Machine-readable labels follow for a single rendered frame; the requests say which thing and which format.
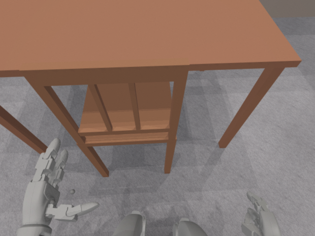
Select robot right hand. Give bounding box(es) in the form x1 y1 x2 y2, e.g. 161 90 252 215
242 191 282 236

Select robot right shin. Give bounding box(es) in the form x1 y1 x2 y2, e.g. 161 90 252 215
179 218 189 222

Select table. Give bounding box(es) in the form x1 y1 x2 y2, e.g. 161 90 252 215
0 0 302 154

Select robot left hand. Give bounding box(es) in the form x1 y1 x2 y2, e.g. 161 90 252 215
22 138 99 226

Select chair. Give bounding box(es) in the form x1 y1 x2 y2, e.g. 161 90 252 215
19 58 189 177

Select robot right thigh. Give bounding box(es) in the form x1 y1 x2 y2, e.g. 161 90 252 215
173 221 207 236

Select left robot forearm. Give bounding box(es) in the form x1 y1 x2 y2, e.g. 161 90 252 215
16 224 52 236

